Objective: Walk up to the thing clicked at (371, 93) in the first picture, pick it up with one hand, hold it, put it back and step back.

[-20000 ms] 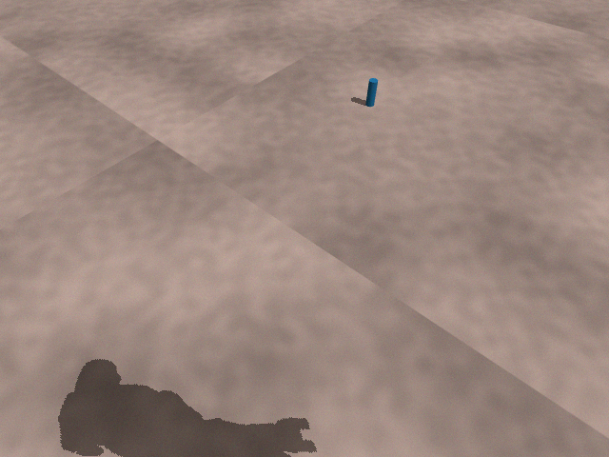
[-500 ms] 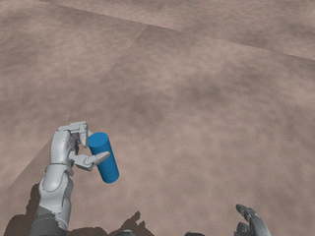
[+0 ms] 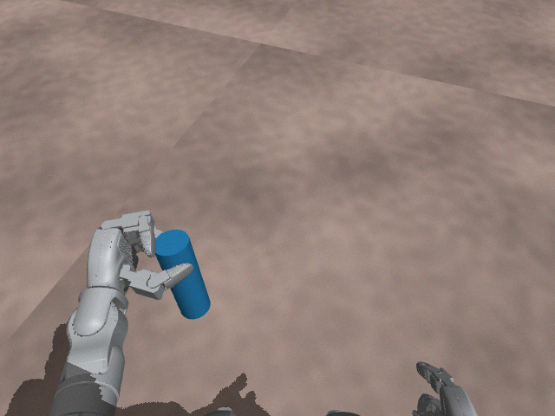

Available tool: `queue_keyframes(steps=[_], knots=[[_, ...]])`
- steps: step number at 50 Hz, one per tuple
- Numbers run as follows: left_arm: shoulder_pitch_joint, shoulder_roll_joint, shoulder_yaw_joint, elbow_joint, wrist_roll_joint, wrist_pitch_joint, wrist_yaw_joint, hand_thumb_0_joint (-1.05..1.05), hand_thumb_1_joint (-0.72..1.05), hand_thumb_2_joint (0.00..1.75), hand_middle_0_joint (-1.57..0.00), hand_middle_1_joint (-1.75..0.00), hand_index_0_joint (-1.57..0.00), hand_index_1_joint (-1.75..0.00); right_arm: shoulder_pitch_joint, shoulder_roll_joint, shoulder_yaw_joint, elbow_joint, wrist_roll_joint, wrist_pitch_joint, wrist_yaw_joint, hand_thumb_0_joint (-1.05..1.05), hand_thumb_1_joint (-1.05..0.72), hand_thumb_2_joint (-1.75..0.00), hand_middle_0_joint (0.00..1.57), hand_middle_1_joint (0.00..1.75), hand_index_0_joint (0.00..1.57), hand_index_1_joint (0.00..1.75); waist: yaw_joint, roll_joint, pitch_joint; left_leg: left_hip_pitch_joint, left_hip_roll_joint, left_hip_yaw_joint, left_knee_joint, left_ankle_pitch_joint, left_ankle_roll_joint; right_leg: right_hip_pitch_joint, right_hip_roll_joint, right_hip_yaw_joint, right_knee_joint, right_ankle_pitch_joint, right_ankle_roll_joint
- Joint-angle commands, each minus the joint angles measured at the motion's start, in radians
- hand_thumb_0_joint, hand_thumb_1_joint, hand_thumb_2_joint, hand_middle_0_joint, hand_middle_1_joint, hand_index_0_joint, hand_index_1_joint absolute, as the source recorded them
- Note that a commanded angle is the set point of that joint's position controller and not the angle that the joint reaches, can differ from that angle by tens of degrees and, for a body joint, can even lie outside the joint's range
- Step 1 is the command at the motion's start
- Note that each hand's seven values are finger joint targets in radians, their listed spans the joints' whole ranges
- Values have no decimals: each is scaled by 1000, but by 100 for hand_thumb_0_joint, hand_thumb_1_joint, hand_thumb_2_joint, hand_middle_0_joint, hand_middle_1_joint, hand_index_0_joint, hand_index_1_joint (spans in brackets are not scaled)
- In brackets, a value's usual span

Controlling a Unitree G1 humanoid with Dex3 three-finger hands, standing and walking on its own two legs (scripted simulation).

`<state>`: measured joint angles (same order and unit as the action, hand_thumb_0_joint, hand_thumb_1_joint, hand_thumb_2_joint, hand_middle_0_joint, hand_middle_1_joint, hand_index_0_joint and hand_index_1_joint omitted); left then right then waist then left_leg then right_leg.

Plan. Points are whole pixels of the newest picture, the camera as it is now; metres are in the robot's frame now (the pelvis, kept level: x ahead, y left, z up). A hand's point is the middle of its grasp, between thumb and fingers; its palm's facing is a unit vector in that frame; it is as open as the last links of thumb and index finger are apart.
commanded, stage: hold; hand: left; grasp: from the side
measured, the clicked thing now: (184, 277) +0.32 +0.14 +0.00
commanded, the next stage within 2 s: crouch in 1.50 s
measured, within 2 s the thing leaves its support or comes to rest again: neither
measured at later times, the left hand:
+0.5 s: hand (159, 245) +0.34 +0.17 +0.06, palm faces +0.00 -1.00 -0.01, open 6.3 cm
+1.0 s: hand (162, 253) +0.33 +0.16 +0.05, palm faces -0.02 -1.00 -0.01, open 6.2 cm
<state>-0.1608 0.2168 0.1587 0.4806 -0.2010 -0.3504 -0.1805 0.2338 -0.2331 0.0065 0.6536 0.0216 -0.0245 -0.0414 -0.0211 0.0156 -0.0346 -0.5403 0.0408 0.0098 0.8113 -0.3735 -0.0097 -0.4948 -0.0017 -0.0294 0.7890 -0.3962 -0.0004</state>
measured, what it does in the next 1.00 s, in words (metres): stands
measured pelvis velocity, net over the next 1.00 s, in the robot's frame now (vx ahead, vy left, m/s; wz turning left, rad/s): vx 0.00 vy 0.00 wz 0.00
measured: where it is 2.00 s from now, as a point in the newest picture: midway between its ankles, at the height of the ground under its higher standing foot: outside the picture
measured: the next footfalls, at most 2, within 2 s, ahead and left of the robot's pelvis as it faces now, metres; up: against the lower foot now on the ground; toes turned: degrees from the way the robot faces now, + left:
none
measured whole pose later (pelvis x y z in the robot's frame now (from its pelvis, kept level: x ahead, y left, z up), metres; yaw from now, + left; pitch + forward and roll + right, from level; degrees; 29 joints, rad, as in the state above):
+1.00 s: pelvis +0.00 +0.00 +0.00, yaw +0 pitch +6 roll -1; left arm -0.18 0.21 0.15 0.52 -0.19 -0.36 -0.19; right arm 0.24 -0.24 0.00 0.65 0.02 -0.02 -0.02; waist -0.02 0.02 -0.04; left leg -0.55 0.04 0.01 0.81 -0.37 -0.01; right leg -0.50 0.00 -0.03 0.79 -0.39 0.00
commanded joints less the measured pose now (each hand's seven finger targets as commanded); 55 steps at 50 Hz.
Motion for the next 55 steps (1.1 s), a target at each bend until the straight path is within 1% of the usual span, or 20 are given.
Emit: queue_keyframes(steps=[1,2,3,8,11,16,18,19,20,22,26,28,31,35,37,43,44,50,51,55], knots=[[-276,157,52,-227,-15,-66,-2,0,23,125,-138,-151,-140,-150,-35,-137,-56,-127,3,-48,-12,0,-92,-90,20,30,20,30,-1,-6,-265,163,-25,-10,-107,197,16,92,15,2,-114,248,-8],[-247,127,39,-181,-19,-61,-3,0,22,125,-137,-151,-139,-150,-31,-133,-51,-130,3,-50,-9,0,-92,-90,20,30,20,30,-4,-20,-237,144,-25,-8,-104,186,18,89,15,3,-116,242,-7],[-276,152,65,-234,-25,-70,0,0,24,125,-136,-150,-138,-149,-34,-133,-54,-130,3,-52,-7,0,-92,-90,20,30,20,30,4,-15,-265,143,-26,-8,-103,192,19,99,13,4,-114,250,-6],[-292,120,25,-220,-17,-79,-4,0,28,125,-136,-149,-138,-148,-27,-139,-58,-126,2,-53,-6,0,-91,-90,20,30,20,30,-15,-2,-255,169,-20,-14,-102,202,16,56,19,-3,-101,247,-11],[-294,163,57,-271,-17,-88,2,0,27,123,-134,-148,-136,-147,-24,-136,-57,-125,1,-52,-8,0,-91,-90,20,30,20,30,5,8,-299,184,-23,-10,-99,218,15,92,15,3,-104,265,-9],[-255,111,19,-194,-18,-64,3,0,24,124,-133,-147,-134,-147,-19,-141,-56,-120,2,-49,-6,0,-91,-90,20,30,20,30,-10,-10,-262,185,-16,-15,-96,274,17,80,21,-3,-100,305,-9],[-276,162,60,-183,-6,-59,11,0,23,124,-134,-148,-136,-148,-17,-144,-61,-115,3,-44,-8,0,-91,-90,20,30,20,30,-3,-17,-249,166,-15,-16,-96,271,20,83,19,-4,-104,305,-8],[-259,136,40,-142,-4,-58,6,0,24,124,-134,-148,-136,-148,-21,-141,-61,-116,2,-43,-4,0,-91,-90,20,30,20,30,-9,-26,-214,143,-15,-16,-96,252,21,63,19,-4,-103,287,-9],[-329,170,58,-241,-6,-69,8,0,24,125,-134,-148,-136,-148,-17,-137,-61,-116,1,-40,-3,0,-91,-90,20,30,20,30,0,0,-248,150,-20,-10,-97,239,21,75,14,1,-107,284,-8],[-286,120,32,-183,-13,-67,2,0,27,124,-134,-147,-136,-147,-14,-132,-57,-120,1,-40,-2,0,-91,-90,20,30,20,30,-4,-26,-236,149,-21,-9,-100,225,20,80,14,0,-109,273,-7],[-306,136,30,-247,-14,-77,-5,0,28,124,-134,-147,-136,-147,-23,-138,-64,-131,1,-44,2,0,-91,-90,20,30,20,30,0,9,-294,182,-25,-7,-103,217,16,98,13,2,-111,262,-11],[-199,90,11,-154,-17,-62,-7,0,25,123,-134,-148,-136,-147,-20,-138,-61,-132,2,-45,4,0,-92,-90,20,30,20,30,-4,-29,-270,168,-23,-11,-98,235,19,99,16,-1,-108,279,-8],[-297,151,35,-272,-10,-76,4,0,22,121,-133,-146,-134,-145,-18,-143,-65,-129,3,-44,2,0,-92,-90,20,30,20,30,-3,18,-333,215,-19,-13,-90,301,17,111,18,-3,-99,327,-10],[-322,125,36,-202,-13,-71,16,0,28,124,-132,-146,-133,-145,-17,-130,-55,-123,1,-43,2,0,-91,-90,20,30,20,30,-14,-10,-260,162,-16,-14,-99,233,19,71,17,-3,-106,277,-8],[-326,152,66,-183,-13,-75,17,0,30,125,-133,-147,-135,-147,-18,-137,-57,-117,0,-41,-1,0,-91,-90,20,30,20,30,-13,-19,-242,145,-20,-9,-98,207,23,67,13,3,-110,263,-4],[-242,99,10,-113,-7,-67,-17,0,26,124,-133,-147,-135,-146,-18,-140,-63,-121,-3,-42,4,0,-91,-90,20,30,20,30,-13,-27,-263,152,-25,-4,-88,245,25,85,11,7,-109,302,-4],[-292,125,25,-189,-12,-75,-18,0,28,123,-133,-146,-134,-145,-22,-142,-66,-124,-1,-44,4,0,-91,-90,20,30,20,30,-7,-2,-282,161,-25,-3,-87,252,23,92,9,8,-107,310,-5],[-368,162,70,-215,-22,-92,4,0,28,124,-135,-147,-136,-146,-30,-139,-59,-127,2,-49,4,0,-91,-90,20,30,20,30,-1,5,-266,144,-25,-4,-107,150,18,72,11,7,-117,208,-10],[-317,155,76,-165,-19,-92,8,0,28,125,-134,-148,-136,-147,-25,-141,-60,-123,2,-49,4,0,-91,-90,20,30,20,30,-4,-22,-254,139,-22,-9,-109,147,18,73,15,1,-113,201,-11],[-280,103,17,-154,-12,-95,1,0,27,125,-135,-149,-137,-148,-29,-139,-58,-127,2,-51,3,0,-92,-90,20,30,20,30,-14,-14,-243,143,-22,-16,-116,138,16,58,18,-4,-110,191,-13]])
